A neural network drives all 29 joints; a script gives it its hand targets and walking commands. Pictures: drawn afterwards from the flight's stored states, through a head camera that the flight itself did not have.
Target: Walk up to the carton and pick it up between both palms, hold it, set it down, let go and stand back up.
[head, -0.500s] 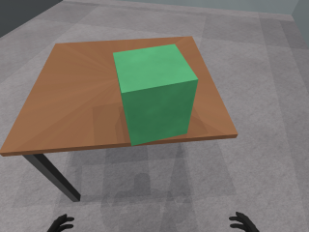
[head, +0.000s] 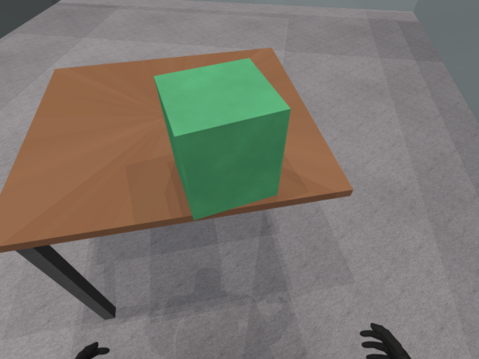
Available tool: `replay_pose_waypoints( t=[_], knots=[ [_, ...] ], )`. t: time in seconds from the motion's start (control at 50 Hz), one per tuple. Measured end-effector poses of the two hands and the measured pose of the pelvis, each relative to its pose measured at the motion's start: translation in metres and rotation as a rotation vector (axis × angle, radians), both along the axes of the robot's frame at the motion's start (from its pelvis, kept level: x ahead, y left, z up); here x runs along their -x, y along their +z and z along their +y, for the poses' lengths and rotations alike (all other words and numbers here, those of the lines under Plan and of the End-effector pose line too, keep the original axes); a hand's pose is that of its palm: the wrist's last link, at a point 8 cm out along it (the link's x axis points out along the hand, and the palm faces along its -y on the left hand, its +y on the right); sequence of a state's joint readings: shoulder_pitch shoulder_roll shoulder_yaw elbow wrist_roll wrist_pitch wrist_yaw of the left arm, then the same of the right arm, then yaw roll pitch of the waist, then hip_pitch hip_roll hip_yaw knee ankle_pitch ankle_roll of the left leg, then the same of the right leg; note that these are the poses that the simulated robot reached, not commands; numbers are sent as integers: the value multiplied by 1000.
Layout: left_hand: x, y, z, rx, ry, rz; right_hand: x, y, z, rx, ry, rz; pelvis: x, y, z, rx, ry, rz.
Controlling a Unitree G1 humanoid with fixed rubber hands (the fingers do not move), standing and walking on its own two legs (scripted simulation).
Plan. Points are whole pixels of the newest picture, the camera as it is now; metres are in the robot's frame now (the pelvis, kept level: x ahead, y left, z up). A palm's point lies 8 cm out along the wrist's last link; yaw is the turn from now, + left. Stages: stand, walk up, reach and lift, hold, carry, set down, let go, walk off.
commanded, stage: walk up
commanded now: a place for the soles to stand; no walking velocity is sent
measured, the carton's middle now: (220, 140) +0.56 +0.03 +0.04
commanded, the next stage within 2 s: none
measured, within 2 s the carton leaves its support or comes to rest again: neither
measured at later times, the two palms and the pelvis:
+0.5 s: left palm out of the picture +0.12 +0.27 -0.07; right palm out of the picture +0.08 -0.28 -0.11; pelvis -0.01 +0.00 +0.00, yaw -2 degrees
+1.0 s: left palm out of the picture +0.13 +0.25 -0.09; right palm out of the picture +0.12 -0.30 -0.12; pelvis +0.08 -0.03 +0.00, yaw -3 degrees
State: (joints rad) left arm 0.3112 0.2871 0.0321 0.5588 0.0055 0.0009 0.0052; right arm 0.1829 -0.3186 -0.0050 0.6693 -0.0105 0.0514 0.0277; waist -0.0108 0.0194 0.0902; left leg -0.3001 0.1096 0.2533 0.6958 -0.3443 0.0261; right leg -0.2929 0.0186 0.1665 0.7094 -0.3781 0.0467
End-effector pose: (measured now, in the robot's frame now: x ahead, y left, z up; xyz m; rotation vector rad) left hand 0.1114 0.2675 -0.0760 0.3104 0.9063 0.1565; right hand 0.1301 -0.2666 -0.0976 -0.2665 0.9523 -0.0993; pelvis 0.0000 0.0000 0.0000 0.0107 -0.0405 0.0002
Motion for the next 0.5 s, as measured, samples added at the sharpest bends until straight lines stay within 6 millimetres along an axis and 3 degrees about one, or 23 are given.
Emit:
replay_pose_waypoints(
  t=[0.32, 0.5],
  knots=[
    [-3, 3, 0, -10, -44, -19, 38, -6, -8, 12, -53, 32, 10, -2, 4, -8, -31, 2],
    [-5, 3, -1, -10, -58, -19, 49, -7, -11, 17, -67, 46, 11, -3, 5, -10, -39, 5]
  ],
)
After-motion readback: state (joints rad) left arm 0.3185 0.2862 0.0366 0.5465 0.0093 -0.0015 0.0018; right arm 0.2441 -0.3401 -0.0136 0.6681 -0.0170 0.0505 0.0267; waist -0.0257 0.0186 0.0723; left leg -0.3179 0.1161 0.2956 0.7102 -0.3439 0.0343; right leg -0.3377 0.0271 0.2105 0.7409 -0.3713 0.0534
